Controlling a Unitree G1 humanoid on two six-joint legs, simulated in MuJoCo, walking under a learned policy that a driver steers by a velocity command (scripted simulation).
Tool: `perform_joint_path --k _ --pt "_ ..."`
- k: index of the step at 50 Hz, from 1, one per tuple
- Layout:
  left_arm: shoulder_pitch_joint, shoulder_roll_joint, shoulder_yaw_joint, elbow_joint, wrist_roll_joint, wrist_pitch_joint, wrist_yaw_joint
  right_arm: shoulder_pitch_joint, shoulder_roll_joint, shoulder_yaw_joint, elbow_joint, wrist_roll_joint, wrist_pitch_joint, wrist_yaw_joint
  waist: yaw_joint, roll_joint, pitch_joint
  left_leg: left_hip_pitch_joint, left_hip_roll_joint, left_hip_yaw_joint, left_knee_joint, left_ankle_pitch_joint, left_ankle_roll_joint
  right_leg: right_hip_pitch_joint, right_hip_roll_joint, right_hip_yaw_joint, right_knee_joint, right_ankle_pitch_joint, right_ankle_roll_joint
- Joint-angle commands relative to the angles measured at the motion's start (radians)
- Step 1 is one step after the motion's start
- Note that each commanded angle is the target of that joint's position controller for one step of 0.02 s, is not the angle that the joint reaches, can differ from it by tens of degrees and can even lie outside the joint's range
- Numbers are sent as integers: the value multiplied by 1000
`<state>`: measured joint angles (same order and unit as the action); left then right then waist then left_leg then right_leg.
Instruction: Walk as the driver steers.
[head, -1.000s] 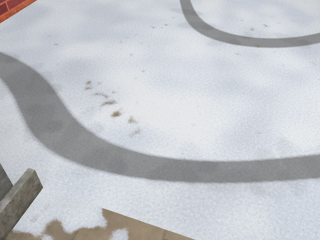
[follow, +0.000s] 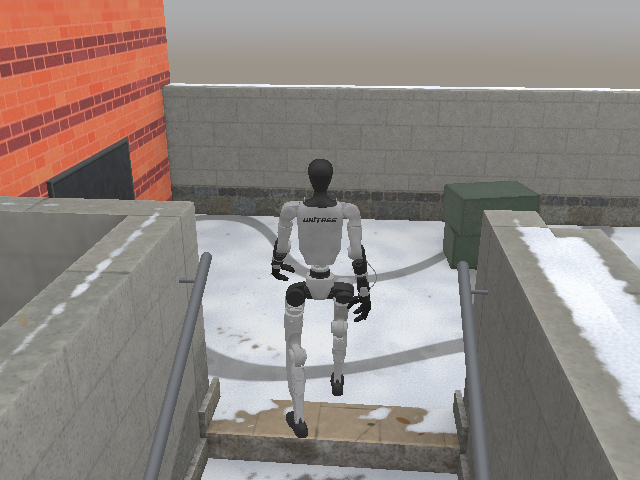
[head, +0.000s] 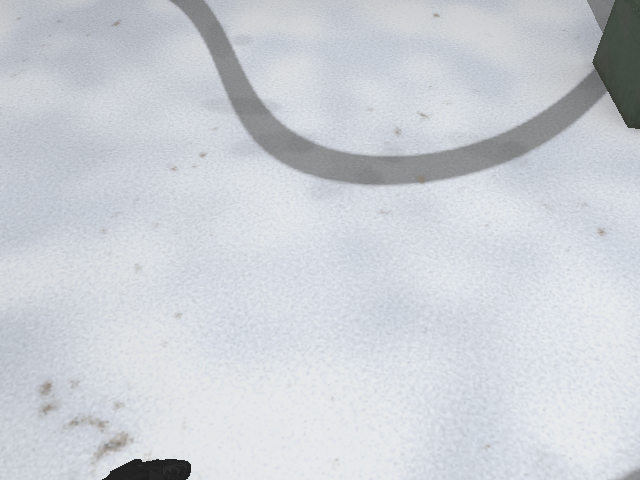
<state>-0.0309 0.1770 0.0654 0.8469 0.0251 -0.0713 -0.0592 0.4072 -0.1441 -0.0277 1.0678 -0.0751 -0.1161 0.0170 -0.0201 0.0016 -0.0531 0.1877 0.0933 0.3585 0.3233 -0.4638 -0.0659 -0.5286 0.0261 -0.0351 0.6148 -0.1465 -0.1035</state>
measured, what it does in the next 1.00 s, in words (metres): walks ahead, turning right: left foot, then right foot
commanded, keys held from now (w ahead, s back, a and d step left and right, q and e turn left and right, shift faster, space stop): w+e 0.36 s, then w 0.64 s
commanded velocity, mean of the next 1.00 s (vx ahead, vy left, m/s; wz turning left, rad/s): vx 0.50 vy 0.00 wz -0.33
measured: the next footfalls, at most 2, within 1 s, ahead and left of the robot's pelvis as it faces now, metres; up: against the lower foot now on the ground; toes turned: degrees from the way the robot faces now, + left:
left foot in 0.48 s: +0.46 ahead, +0.05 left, +0.00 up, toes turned -20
right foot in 0.96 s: +0.57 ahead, -0.26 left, +0.00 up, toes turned -20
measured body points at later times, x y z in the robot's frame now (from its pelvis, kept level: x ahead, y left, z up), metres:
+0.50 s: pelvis +0.27 -0.02 +0.01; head +0.29 -0.02 +0.46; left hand +0.34 +0.24 -0.13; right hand +0.46 -0.30 -0.05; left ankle +0.42 +0.06 -0.72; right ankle +0.11 -0.09 -0.71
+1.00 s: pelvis +0.49 -0.12 +0.01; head +0.51 -0.14 +0.46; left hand +0.79 +0.00 -0.05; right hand +0.37 -0.37 -0.13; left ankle +0.42 +0.06 -0.70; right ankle +0.53 -0.24 -0.72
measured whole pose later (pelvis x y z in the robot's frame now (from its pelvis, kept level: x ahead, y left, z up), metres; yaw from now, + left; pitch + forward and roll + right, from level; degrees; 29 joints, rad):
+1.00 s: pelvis +0.49 -0.12 +0.01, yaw -19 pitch +3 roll +1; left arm 0.01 0.21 0.06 0.67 -0.01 -0.07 0.00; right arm 0.37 -0.27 -0.06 1.00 0.02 -0.08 0.00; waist -0.10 0.00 0.00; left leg -0.15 0.02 -0.03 0.63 -0.44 0.00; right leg -0.44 -0.01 -0.03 0.53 -0.12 -0.05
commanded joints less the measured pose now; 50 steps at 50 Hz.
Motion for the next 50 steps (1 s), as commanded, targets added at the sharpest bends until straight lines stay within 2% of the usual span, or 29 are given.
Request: perform_joint_path --k 1,2,3,4,7,8,10,11,12,14,16,19,21,23,24,25,26,27,28,29,30,32,33,38,44,47,48,49,50 --pt "339 178 50 34 3 -29 49 110 -106 -7 -113 -7 -24 -34 110 -100 -306 -563 22 -132 546 759 -6 897 -77 293 30 268 -262" --pt "533 187 51 121 18 -14 51 31 -121 -16 -122 -16 -12 9 166 -167 -331 -750 -130 -232 778 -22 -17 1040 -221 578 -203 287 -313" --pt "540 223 78 150 25 -26 53 -96 -132 -30 -169 11 -2 37 191 -86 -173 -912 -114 -395 909 -2 27 978 -224 579 -281 218 -239" --pt "452 226 87 142 15 -38 51 -178 -153 -39 -191 6 -6 35 169 -73 -34 -955 -67 -450 993 68 50 785 -209 509 -297 231 -206" --pt "306 63 33 122 2 -41 31 -155 -11 -3 -196 -10 -11 7 33 3 -24 -771 5 -479 977 154 101 410 -195 414 -337 370 -228" --pt "293 24 19 114 1 -42 25 -172 -23 -3 -203 -6 -4 1 20 11 -19 -772 8 -464 950 154 101 368 -180 390 -366 348 -229" --pt "315 42 17 92 -1 -57 17 -203 -61 -20 -218 -9 4 -15 6 5 2 -809 7 -439 867 168 66 316 -166 388 -400 267 -232" --pt "242 147 28 24 -65 -34 49 -308 -214 -66 -293 123 -20 -62 -15 54 72 -851 18 -429 797 164 36 232 -190 448 -414 210 -208" --pt "246 176 31 13 -62 -21 69 -363 -191 -58 -313 118 -29 -75 -9 33 79 -864 27 -432 692 205 16 207 -187 443 -418 177 -194" --pt "319 174 33 2 -36 -5 89 -429 -115 -36 -317 87 -34 -71 41 -19 81 -775 -22 -403 448 377 13 147 -110 364 -407 127 -156" --pt "390 169 36 4 -42 1 85 -490 -100 -34 -330 91 -25 -57 81 -77 69 -665 -81 -390 319 505 9 134 -84 363 -407 54 -146" --pt "403 149 39 -4 -59 2 88 -519 -153 -48 -347 100 -20 -44 74 -84 67 -643 -87 -442 200 530 16 244 -108 436 -357 -70 -123" --pt "419 135 41 1 -52 15 93 -518 -175 -51 -344 90 -36 -37 72 -82 63 -638 -77 -438 160 468 40 338 -133 454 -281 -26 -108" --pt "412 138 44 -22 -39 13 94 -399 -224 -71 -303 84 -50 -36 16 -109 15 -506 -103 -402 113 408 86 398 -98 444 -139 214 -83" --pt "389 117 37 -35 -34 10 87 -283 -254 -82 -275 70 -57 -36 -45 -92 -73 -316 -46 -446 146 417 136 346 -52 396 42 313 -55" --pt "399 75 29 -51 -30 5 84 -93 -283 -92 -243 63 -50 -37 -99 12 -191 -25 102 -636 165 447 223 137 30 295 321 164 -2" --pt "560 44 14 -38 -59 -3 79 4 -334 -107 -194 59 -37 -25 -58 404 -279 171 314 -1091 24 298 402 -126 128 219 617 -391 56" --pt "533 126 25 -25 -60 -6 81 -52 -242 -87 -212 87 -29 -26 -59 280 -208 141 312 -1159 -20 60 385 -259 43 238 735 -387 59" --pt "379 167 32 -52 -56 -8 77 -131 -186 -74 -236 89 -19 -32 -86 144 -69 -7 261 -983 -32 59 336 -293 1 208 756 -286 62" --pt "293 152 30 -82 -53 -13 80 -195 -192 -66 -247 78 -6 -33 -60 47 -11 -141 215 -875 -59 145 304 -262 -35 161 723 -203 60" --pt "244 134 31 -112 -37 -18 81 -203 -182 -55 -233 72 -5 -29 -38 24 21 -231 181 -813 -84 231 299 -238 -67 141 669 -163 55" --pt "260 98 33 -123 -42 -11 79 -199 -132 -33 -213 62 -6 -18 2 61 13 -311 123 -705 -107 351 283 -164 -94 120 573 -139 55" --pt "261 83 30 -130 -41 -8 80 -186 -138 -33 -201 69 -5 -16 7 78 13 -327 115 -674 -114 410 290 -158 -97 103 523 -140 63" --pt "112 53 6 -193 -30 -2 74 -151 -252 -57 -179 96 8 -30 -11 70 29 -418 101 -552 -164 466 282 -45 -98 57 157 59 91" --pt "-31 99 10 -246 -51 -8 54 -38 -267 -59 -115 112 24 -27 -64 87 88 -323 143 -547 -126 378 260 11 -74 35 -49 83 83" --pt "68 147 32 -227 -44 -5 59 -69 -284 -63 -117 117 27 -23 7 93 34 -330 121 -510 6 535 218 231 -36 2 -144 24 36" --pt "215 185 52 -185 -36 -3 65 -78 -267 -57 -122 105 30 -20 69 70 -54 -391 65 -447 186 631 191 439 -53 24 -152 10 1" --pt "425 271 76 -151 -25 0 74 -98 -207 -36 -158 75 25 -20 143 -89 -209 -602 -11 -369 540 403 140 743 -263 267 -147 61 -72" --pt "460 315 78 -136 -28 1 61 -37 -152 -18 -181 86 2 -17 110 -327 -262 -947 -125 -373 800 -89 108 928 -431 670 -290 -108 -212"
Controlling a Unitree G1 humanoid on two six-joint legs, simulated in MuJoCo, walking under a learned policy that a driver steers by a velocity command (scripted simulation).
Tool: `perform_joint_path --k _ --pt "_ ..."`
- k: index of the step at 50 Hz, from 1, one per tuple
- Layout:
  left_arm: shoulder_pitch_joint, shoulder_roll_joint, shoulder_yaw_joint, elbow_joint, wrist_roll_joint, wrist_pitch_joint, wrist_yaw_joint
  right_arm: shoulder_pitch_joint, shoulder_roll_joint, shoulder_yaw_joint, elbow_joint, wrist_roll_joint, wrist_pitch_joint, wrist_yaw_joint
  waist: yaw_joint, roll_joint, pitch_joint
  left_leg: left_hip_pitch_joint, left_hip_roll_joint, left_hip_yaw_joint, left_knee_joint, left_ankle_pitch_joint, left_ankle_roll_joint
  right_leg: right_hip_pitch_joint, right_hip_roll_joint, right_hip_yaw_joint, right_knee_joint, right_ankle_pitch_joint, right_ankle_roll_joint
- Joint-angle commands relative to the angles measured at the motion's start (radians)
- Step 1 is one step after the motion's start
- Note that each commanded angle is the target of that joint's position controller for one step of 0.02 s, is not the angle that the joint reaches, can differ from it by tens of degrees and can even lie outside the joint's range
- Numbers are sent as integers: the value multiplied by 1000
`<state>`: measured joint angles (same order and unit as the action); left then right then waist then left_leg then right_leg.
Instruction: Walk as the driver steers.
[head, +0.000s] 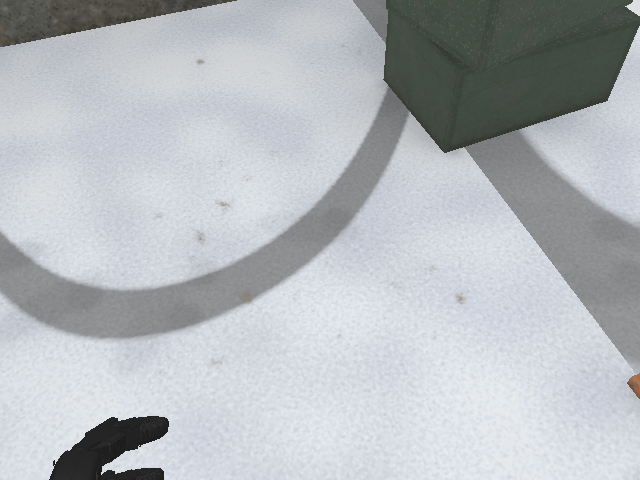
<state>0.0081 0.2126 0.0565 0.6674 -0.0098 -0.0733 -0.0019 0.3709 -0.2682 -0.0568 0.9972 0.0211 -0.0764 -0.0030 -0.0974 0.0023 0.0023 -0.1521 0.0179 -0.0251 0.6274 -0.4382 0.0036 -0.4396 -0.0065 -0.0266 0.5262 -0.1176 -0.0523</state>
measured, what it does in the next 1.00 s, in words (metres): walks ahead: left foot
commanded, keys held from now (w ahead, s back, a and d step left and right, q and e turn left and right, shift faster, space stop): w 0.92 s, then w+q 0.08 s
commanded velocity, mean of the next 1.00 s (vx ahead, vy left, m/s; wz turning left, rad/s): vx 0.50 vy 0.00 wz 0.00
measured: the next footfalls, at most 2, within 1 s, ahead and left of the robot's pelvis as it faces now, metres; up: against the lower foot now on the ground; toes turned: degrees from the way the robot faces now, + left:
left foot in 0.52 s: +0.44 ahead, +0.12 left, +0.00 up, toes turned +2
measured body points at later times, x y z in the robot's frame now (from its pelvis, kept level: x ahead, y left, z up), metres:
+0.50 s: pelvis +0.25 +0.01 +0.00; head +0.29 +0.00 +0.45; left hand +0.21 +0.28 -0.13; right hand +0.51 -0.20 -0.08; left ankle +0.40 +0.12 -0.72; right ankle +0.08 -0.10 -0.73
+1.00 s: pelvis +0.51 +0.01 +0.01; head +0.54 +0.00 +0.46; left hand +0.74 +0.23 -0.08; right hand +0.51 -0.27 -0.13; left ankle +0.40 +0.12 -0.73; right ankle +0.67 -0.13 -0.71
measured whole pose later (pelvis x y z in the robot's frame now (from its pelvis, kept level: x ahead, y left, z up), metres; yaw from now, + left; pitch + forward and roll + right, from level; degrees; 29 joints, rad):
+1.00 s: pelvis +0.51 +0.01 +0.01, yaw +1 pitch +3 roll +2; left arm 0.02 0.24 0.04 0.76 -0.01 -0.08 -0.02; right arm 0.36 -0.26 -0.06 0.93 0.02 -0.07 0.00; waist -0.09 -0.03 0.00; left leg -0.01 -0.04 0.03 0.28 -0.32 0.02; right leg -0.58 -0.08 0.02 0.54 -0.02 -0.02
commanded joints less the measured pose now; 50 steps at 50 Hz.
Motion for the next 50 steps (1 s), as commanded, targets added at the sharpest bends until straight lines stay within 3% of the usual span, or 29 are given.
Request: perform_joint_path --k 1,2,3,4,7,11,15,20,22,24,25,26,27,28,29,30,31,32,34,36,39,42,47,50 --pt "407 203 67 40 6 -1 -1 -31 -109 -11 -99 8 -50 9 198 -225 -265 -715 6 -67 642 -104 45 781 -388 706 -241 -247 -266" --pt "332 161 50 29 2 -5 -3 -96 -133 -18 -117 13 -53 13 175 -157 -160 -744 52 -55 660 -2 57 664 -350 572 -253 -204 -232" --pt "262 140 40 21 6 -7 -8 -127 -118 -18 -118 3 -48 10 143 -79 -101 -691 92 -41 622 90 52 531 -301 459 -280 -115 -206" --pt "218 125 36 21 10 -10 -14 -141 -105 -21 -123 -9 -40 6 115 -60 -56 -645 113 -43 565 148 42 429 -265 395 -312 -42 -188" --pt "222 114 32 51 8 -24 -19 -133 -67 -21 -134 -8 -11 5 69 -82 -34 -576 126 -38 480 231 24 330 -214 273 -359 133 -171" --pt "291 145 38 98 9 -28 -2 -256 -51 -18 -183 -25 -6 -1 89 -62 -13 -608 113 -26 274 419 0 317 -188 175 -367 266 -160" --pt "361 164 37 139 0 -24 7 -394 -35 -6 -228 -14 -7 13 133 -64 15 -558 82 -4 70 564 8 331 -174 128 -379 221 -134" --pt "450 174 38 195 -3 -4 13 -540 -35 5 -295 -3 -17 41 182 -59 64 -608 55 14 -59 487 28 497 -227 142 -322 224 -138" --pt "455 186 41 208 -4 6 19 -553 -40 7 -312 -1 -25 55 175 -74 63 -576 39 28 -96 410 50 538 -246 147 -278 291 -130" --pt "431 204 45 210 -5 13 22 -476 -72 -6 -299 -4 -31 58 125 -106 10 -411 -9 68 -128 347 80 541 -237 131 -189 536 -110" --pt "411 206 43 208 -7 17 24 -358 -101 -24 -264 -9 -32 54 61 -110 -59 -238 -44 97 -158 369 105 520 -204 101 -70 692 -92" --pt "390 191 36 194 -1 16 25 -171 -156 -47 -212 -15 -33 45 -15 -95 -173 54 6 42 -119 444 150 381 -159 67 133 659 -61" --pt "453 115 12 165 12 0 19 -1 -251 -70 -189 -37 -29 32 -29 79 -351 496 272 -318 -90 471 280 -2 -43 12 521 258 6" --pt "497 74 -5 184 5 -24 8 36 -215 -58 -173 -17 -17 30 -16 263 -474 635 399 -680 -240 364 377 -218 69 100 764 -432 34" --pt "418 171 24 170 -20 -41 3 -20 -158 -41 -184 -10 -10 26 -27 183 -346 542 358 -603 -283 250 327 -332 8 160 850 -415 25" --pt "323 183 26 141 -34 -46 4 -101 -126 -33 -201 -9 -6 20 -7 124 -210 378 320 -455 -310 244 288 -359 -45 122 831 -332 18" --pt "275 169 26 131 -23 -42 11 -167 -103 -24 -206 -17 -9 23 32 48 -113 202 277 -358 -353 298 264 -323 -88 95 759 -256 19" --pt "269 163 34 129 -7 -31 20 -203 -75 -16 -210 -27 -17 27 70 51 -71 82 241 -296 -387 349 244 -258 -118 99 694 -211 19" --pt "316 117 30 138 -3 -6 23 -214 -68 -16 -200 -31 -26 33 115 79 -49 -34 213 -237 -445 376 246 -177 -137 100 639 -176 24" --pt "288 107 28 125 2 5 25 -194 -93 -23 -186 -27 -33 28 125 70 -25 -70 205 -180 -480 434 255 -201 -146 90 569 -117 40" --pt "182 103 24 97 11 2 21 -146 -121 -30 -165 -22 -28 12 103 50 -5 -51 185 -111 -493 504 237 -248 -149 82 394 55 57" --pt "76 84 12 74 6 -4 10 -97 -136 -32 -147 -12 -22 5 66 50 9 -36 156 -52 -492 498 204 -203 -119 56 204 187 56" --pt "-76 98 4 20 -6 -12 -16 -5 -154 -37 -107 1 -6 5 12 55 48 88 207 -83 -435 435 198 -198 -81 43 43 148 43" --pt "-38 136 15 16 -6 -30 -28 -12 -177 -44 -102 6 11 -2 59 84 29 128 233 -135 -344 505 176 -89 -47 40 -32 38 15"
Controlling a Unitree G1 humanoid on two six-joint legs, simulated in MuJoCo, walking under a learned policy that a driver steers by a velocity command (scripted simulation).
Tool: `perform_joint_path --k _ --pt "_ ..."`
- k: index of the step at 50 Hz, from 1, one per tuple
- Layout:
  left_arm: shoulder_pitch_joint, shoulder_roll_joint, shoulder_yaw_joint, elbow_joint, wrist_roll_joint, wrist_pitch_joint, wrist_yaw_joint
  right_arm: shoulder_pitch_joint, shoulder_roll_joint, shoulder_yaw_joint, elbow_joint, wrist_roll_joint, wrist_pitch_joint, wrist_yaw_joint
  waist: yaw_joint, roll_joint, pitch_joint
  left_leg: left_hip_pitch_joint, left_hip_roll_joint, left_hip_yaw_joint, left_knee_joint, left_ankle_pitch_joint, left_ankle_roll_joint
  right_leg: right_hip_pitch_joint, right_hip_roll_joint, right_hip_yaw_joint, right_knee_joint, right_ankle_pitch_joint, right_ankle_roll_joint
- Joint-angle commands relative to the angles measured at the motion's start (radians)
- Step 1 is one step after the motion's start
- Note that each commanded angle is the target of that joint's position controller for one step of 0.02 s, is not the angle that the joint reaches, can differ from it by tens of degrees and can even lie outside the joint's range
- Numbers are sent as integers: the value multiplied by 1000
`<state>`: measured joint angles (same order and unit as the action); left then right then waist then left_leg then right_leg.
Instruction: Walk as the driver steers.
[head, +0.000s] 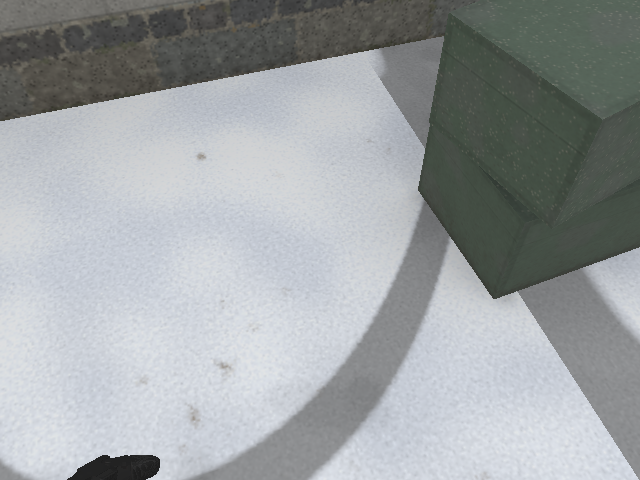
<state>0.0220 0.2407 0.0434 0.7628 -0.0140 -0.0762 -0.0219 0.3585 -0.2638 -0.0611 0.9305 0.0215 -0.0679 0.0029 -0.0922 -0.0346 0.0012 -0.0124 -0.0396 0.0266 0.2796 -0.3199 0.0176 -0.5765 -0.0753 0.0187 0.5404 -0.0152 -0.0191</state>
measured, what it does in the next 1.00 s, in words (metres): walks ahead, turning left: right foot, then left foot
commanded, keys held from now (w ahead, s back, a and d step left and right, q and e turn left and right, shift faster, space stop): w+q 1.00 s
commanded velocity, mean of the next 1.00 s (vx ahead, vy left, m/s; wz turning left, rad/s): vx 0.50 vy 0.00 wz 0.50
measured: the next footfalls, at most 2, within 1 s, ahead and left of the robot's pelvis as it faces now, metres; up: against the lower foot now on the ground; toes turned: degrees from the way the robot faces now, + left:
right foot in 0.04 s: +0.19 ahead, -0.13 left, +0.00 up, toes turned +0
left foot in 0.58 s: +0.42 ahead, +0.17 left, +0.00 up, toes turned +22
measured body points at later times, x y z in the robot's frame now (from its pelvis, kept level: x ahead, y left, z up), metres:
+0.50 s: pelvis +0.25 +0.00 +0.00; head +0.27 +0.01 +0.45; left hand +0.20 +0.28 -0.14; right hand +0.50 -0.19 -0.10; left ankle +0.38 +0.17 -0.70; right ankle +0.15 -0.14 -0.74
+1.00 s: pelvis +0.50 +0.12 +0.00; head +0.52 +0.15 +0.45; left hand +0.59 +0.44 -0.08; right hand +0.69 -0.11 -0.10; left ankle +0.39 +0.15 -0.74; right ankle +0.75 +0.07 -0.70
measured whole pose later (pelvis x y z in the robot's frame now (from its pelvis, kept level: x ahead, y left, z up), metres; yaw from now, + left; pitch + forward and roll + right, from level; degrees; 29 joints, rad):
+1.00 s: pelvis +0.50 +0.12 +0.00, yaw +32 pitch +3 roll +0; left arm -0.01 0.27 0.05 0.72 0.00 -0.10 -0.02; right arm 0.35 -0.27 -0.08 0.75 0.03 -0.04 -0.01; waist -0.08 -0.04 0.02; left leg -0.10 -0.11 -0.17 0.39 -0.32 0.08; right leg -0.61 -0.04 0.09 0.54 0.04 0.04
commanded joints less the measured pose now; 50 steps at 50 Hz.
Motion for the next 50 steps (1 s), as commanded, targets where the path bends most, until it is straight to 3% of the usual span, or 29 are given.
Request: perform_joint_path --k 1,2,3,4,5,6,7,8,10,13,17,20,24,27,28,29,30,31,32,33,34,35,36,39,41,44,47,50 --pt "34 130 40 -55 2 -32 -5 -21 -184 -40 -40 8 7 -10 107 122 -12 -26 264 -173 88 497 144 179 47 -28 -87 -67 -34" --pt "190 184 66 -10 11 -36 4 -25 -150 -28 -47 3 6 -11 169 97 -119 -102 203 -132 267 550 114 421 28 -13 -71 -40 -66" --pt "383 269 88 15 26 -35 16 -29 -82 -3 -81 -24 1 -10 235 -37 -290 -312 118 -68 602 268 67 735 -186 206 -36 14 -132" --pt "403 299 92 32 25 -24 12 94 -5 16 -88 -2 -20 -6 173 -302 -399 -659 -8 -71 884 -260 20 987 -369 607 -153 -175 -262" --pt "387 198 68 17 20 -21 14 39 -120 -13 -70 18 -27 -6 211 -172 -328 -754 44 -164 1000 -249 20 922 -336 604 -203 -298 -233" --pt "320 161 55 9 15 -22 20 -43 -150 -25 -98 27 -28 -6 200 -127 -198 -797 86 -146 1013 -154 27 795 -310 456 -226 -292 -192" --pt "251 136 45 4 18 -24 19 -80 -134 -26 -103 21 -22 -12 168 -61 -132 -757 129 -128 984 -71 23 663 -271 358 -261 -235 -171" --pt "202 107 38 6 21 -27 17 -95 -123 -31 -106 10 -11 -15 142 -58 -72 -727 153 -127 940 -16 20 561 -237 276 -301 -188 -162" --pt "165 89 36 16 29 -37 16 -63 -85 -33 -107 14 14 -12 98 -84 -39 -647 179 -131 904 41 15 457 -207 167 -363 -120 -152" --pt "170 116 47 40 31 -46 25 -94 -61 -34 -133 9 37 -13 82 -42 -3 -692 182 -139 849 126 0 435 -206 46 -397 10 -159" --pt "194 140 56 65 33 -36 39 -176 -48 -30 -166 1 36 4 98 -29 25 -710 173 -114 652 303 -10 464 -182 -92 -409 70 -143" --pt "229 166 63 80 24 -27 46 -286 -32 -18 -208 -3 34 24 139 -12 62 -692 163 -54 510 361 1 500 -190 -156 -413 67 -133" --pt "279 197 77 105 4 -2 47 -375 -38 -14 -266 -1 37 46 162 -14 94 -712 144 0 409 262 37 635 -232 -198 -355 146 -119" --pt "250 239 88 100 -11 17 51 -310 -81 -36 -280 0 43 53 97 -61 28 -546 60 84 387 110 92 677 -235 -241 -176 579 -88" --pt "232 250 90 97 -15 26 53 -202 -113 -56 -257 4 44 52 31 -64 -29 -406 12 112 353 98 119 661 -216 -262 -23 704 -72" --pt "226 239 84 93 -16 29 54 -32 -173 -91 -209 6 45 41 -52 -35 -116 -149 -33 105 281 167 157 559 -170 -283 203 650 -37" --pt "244 166 60 67 24 20 53 90 -277 -122 -180 7 53 18 -68 144 -191 143 149 -190 269 225 221 260 -108 -281 542 126 16" --pt "290 68 27 6 27 -18 43 19 -339 -119 -218 6 38 21 45 319 -311 380 358 -796 78 16 423 -115 115 -95 847 -571 66" --pt "177 157 42 -10 -16 -58 27 46 -255 -92 -229 -4 26 30 -30 176 -330 387 372 -821 -12 -14 393 -224 75 71 899 -538 43" --pt "124 164 43 -31 -39 -74 21 16 -203 -79 -223 -8 14 29 -18 146 -209 294 344 -671 0 47 352 -277 32 58 862 -458 16" --pt "124 155 42 -18 -19 -79 29 -52 -168 -67 -232 -3 6 29 31 53 -126 133 296 -542 6 153 312 -224 -17 60 768 -378 8" --pt "128 169 52 -9 9 -73 36 -115 -133 -56 -245 -6 3 26 69 52 -92 7 257 -453 0 246 285 -146 -47 61 680 -334 12" --pt "147 174 57 -6 14 -59 34 -145 -116 -48 -262 -14 3 21 97 65 -74 -73 232 -412 -21 302 276 -85 -61 65 642 -305 17" --pt "131 140 53 -26 28 -28 35 -122 -146 -55 -262 -8 -4 4 113 60 -52 -168 202 -345 -55 423 282 -57 -47 42 509 -236 56" --pt "54 120 45 -54 32 -24 37 -87 -167 -61 -255 -5 -2 -10 91 66 -26 -191 175 -306 -59 440 264 -77 -25 33 369 -122 79" --pt "-48 94 32 -85 24 -30 25 -49 -165 -61 -247 0 7 -19 51 106 -11 -220 126 -267 -41 362 217 -17 25 27 144 59 82" --pt "-124 101 29 -116 10 -38 11 -2 -168 -63 -232 4 13 -20 18 125 4 -207 141 -315 -16 283 200 31 58 31 27 113 73" --pt "-135 134 38 -133 6 -52 -3 23 -159 -62 -226 6 23 -26 20 135 2 -114 174 -401 69 259 190 45 72 55 -46 39 48"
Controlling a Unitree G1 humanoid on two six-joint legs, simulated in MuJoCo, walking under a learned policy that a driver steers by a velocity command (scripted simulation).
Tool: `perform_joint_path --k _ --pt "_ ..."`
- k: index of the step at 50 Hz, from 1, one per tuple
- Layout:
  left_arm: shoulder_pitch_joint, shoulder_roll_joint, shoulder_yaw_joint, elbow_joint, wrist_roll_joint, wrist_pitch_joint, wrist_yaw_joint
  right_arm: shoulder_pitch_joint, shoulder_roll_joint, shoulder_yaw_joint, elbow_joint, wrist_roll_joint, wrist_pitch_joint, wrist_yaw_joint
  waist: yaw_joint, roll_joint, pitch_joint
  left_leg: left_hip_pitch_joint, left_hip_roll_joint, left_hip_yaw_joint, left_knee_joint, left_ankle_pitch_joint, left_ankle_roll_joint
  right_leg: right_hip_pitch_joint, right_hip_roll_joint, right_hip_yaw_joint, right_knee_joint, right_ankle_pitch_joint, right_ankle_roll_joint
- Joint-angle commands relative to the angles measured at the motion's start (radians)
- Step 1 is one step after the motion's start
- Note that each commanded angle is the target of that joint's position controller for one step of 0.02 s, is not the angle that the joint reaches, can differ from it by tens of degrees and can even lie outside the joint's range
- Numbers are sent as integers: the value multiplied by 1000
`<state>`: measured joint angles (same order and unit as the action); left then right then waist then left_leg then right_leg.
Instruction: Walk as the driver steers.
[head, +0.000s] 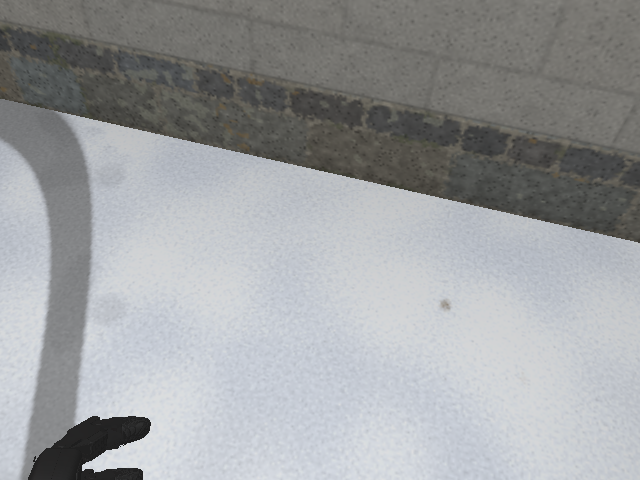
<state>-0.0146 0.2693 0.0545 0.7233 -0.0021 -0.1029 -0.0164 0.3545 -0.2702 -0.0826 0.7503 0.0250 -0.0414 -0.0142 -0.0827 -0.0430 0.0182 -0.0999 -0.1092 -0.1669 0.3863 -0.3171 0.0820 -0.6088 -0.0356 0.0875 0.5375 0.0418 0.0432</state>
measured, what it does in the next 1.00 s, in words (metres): walks ahead: right foot, then left foot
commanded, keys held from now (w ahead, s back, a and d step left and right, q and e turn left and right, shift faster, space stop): w+q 0.10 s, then q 0.32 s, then e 0.58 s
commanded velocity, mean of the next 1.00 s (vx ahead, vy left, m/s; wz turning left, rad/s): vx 0.17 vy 0.00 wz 0.16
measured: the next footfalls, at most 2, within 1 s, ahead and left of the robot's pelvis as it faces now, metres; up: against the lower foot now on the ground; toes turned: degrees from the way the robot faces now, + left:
right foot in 0.08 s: +0.23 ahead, -0.14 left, +0.00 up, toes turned +6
left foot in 0.54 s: +0.30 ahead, +0.15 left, +0.00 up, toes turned +18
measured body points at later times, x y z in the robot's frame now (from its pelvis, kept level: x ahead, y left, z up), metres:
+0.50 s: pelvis +0.20 -0.01 +0.00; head +0.25 +0.01 +0.44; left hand +0.21 +0.30 -0.12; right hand +0.48 -0.20 -0.08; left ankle +0.27 +0.14 -0.72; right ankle +0.19 -0.14 -0.74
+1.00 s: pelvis +0.24 -0.02 -0.01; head +0.27 -0.04 +0.43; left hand +0.30 +0.28 -0.11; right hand +0.45 -0.27 -0.12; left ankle +0.25 +0.13 -0.71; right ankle +0.24 -0.11 -0.74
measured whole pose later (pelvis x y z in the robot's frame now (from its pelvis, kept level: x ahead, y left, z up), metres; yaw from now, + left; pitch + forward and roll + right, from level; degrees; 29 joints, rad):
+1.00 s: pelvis +0.24 -0.02 -0.01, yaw +6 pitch +1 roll +2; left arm 0.23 0.29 0.06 0.80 0.03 0.04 0.00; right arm 0.07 -0.29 -0.09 0.75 0.00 0.04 -0.05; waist 0.04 0.03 0.03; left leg -0.46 0.05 0.05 0.88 -0.49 -0.04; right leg -0.32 -0.01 -0.03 0.66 -0.36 -0.05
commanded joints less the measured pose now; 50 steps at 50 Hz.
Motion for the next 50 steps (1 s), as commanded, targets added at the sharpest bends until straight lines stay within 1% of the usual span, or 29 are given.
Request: perform_joint_path --k 1,3,4,5,6,7,9,10,12,14,19,23,25,26,27,28,29,30,31,33,35,37,43,45,46,47,48,49,50 --pt "-82 116 32 -93 -7 -31 -12 22 -156 -42 -48 1 0 -11 23 159 -19 -8 252 -234 -9 271 120 103 37 -14 -55 -65 -26" --pt "45 143 50 -64 -3 -42 -7 -11 -143 -38 -63 -1 5 -12 94 182 -65 -15 216 -241 97 378 89 280 52 -42 -112 -95 -66" --pt "175 181 65 -45 14 -47 -1 -32 -101 -22 -82 -7 2 -7 158 151 -173 -93 164 -192 282 383 54 511 -36 23 -83 -84 -118" --pt "334 259 86 -28 33 -43 8 46 -44 -5 -107 -5 -3 -8 172 -36 -342 -375 46 -68 622 137 -20 891 -261 326 -80 -165 -238" --pt "358 247 83 -7 19 -29 1 118 -62 2 -121 9 -8 -10 139 -303 -397 -609 13 -19 852 -294 -58 1005 -408 685 -181 -271 -338" --pt "293 158 59 -36 6 -19 5 73 -160 -22 -105 12 -4 -10 148 -168 -260 -682 76 -40 953 -253 -77 892 -390 602 -197 -265 -310" --pt "192 97 35 -52 18 4 14 -61 -179 -36 -136 -9 14 -13 125 -17 -92 -630 133 24 945 -152 -103 616 -306 285 -187 95 -261" --pt "162 79 29 -47 20 7 14 -65 -171 -42 -143 -14 25 -13 94 -24 -68 -590 162 33 899 -137 -106 531 -270 190 -191 216 -247" --pt "140 90 32 -30 21 6 13 -36 -112 -33 -147 -2 47 -11 64 -71 -48 -520 177 77 822 -114 -114 424 -226 70 -235 296 -242" --pt "130 135 47 -13 20 9 20 -67 -82 -23 -171 -3 59 -11 61 -82 -53 -531 184 99 727 -53 -127 421 -240 8 -267 367 -264" --pt "107 169 56 6 1 44 41 -154 -77 -14 -194 -9 58 17 86 -59 -102 -432 185 148 457 196 -115 463 -229 -145 -266 311 -239" --pt "161 197 60 38 -22 61 33 -241 -83 -17 -237 -15 59 39 115 -58 -83 -361 150 172 293 150 -79 502 -243 -150 -202 259 -221" --pt "150 198 56 50 -40 65 26 -205 -83 -21 -228 -21 53 40 78 -48 -91 -266 114 188 131 179 -44 513 -231 -139 -110 251 -196" --pt "171 169 44 66 -40 61 19 -151 -102 -28 -205 -27 46 32 54 -16 -117 -125 96 189 20 313 -17 475 -189 -156 -23 220 -161" --pt "213 115 21 71 -11 50 10 -96 -169 -41 -197 -42 42 17 48 86 -193 81 224 65 28 725 23 369 -123 -197 110 34 -92" --pt "265 28 -21 56 35 39 -7 -96 -186 -22 -217 -80 40 -1 83 283 -291 306 493 -204 104 1159 188 140 -35 -179 330 -606 -9" --pt "290 51 -20 80 15 52 -15 -106 -101 8 -207 -71 38 -2 72 245 -387 274 551 -219 122 1175 290 142 -54 -39 437 -805 28" --pt "250 125 -2 71 -24 66 -14 -115 -95 7 -179 -58 38 10 57 227 -352 209 499 -175 70 924 285 118 -62 -31 463 -774 38" --pt "198 147 7 70 -30 80 -2 -167 -108 2 -167 -55 34 14 61 184 -258 136 437 -117 39 771 221 93 -71 -36 457 -739 40" --pt "207 153 17 91 -13 117 25 -262 -124 0 -163 -50 33 5 98 182 -163 -46 390 -10 -2 675 156 163 -60 -49 438 -635 60" --pt "250 140 21 98 -13 134 38 -290 -151 -15 -156 -53 38 -10 116 180 -143 -125 376 55 -28 602 151 215 -30 -93 443 -554 68" --pt "246 122 23 88 -15 144 46 -292 -139 -17 -143 -50 42 -22 106 175 -137 -133 388 76 -47 498 160 212 -30 -106 440 -521 58" --pt "208 108 27 37 -10 155 29 -309 -132 -25 -98 -37 55 -39 96 197 -120 -118 433 102 -45 334 144 253 -37 -139 285 -460 -6" --pt "276 106 33 53 -5 154 16 -342 -140 -29 -87 -14 63 -42 141 186 -122 -143 414 148 23 302 90 354 -9 -178 109 -343 -48" --pt "309 118 39 64 5 154 11 -324 -122 -29 -70 0 67 -42 148 140 -100 -178 371 196 104 202 31 399 12 -164 -9 -266 -84" --pt "313 199 60 52 14 150 20 -264 -83 -24 -56 -13 72 -38 113 -79 -59 -323 267 305 339 24 -72 460 -123 78 -157 -71 -153" --pt "299 306 76 14 20 143 28 -328 -66 -16 -108 -40 68 -41 117 -295 1 -587 96 298 558 -336 -153 484 -349 427 -230 164 -329" --pt "321 297 72 4 59 118 21 -412 -87 -23 -127 -38 62 -45 174 -207 -50 -594 87 140 740 -376 -140 438 -369 476 -268 94 -404" --pt "271 271 66 -4 54 98 20 -395 -107 -32 -116 -22 62 -44 135 -146 -41 -607 111 99 792 -281 -122 444 -313 384 -258 17 -358"
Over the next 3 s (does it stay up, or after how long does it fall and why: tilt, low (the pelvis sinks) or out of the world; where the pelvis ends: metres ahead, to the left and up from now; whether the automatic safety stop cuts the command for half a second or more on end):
stays up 0.29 -0.06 -0.01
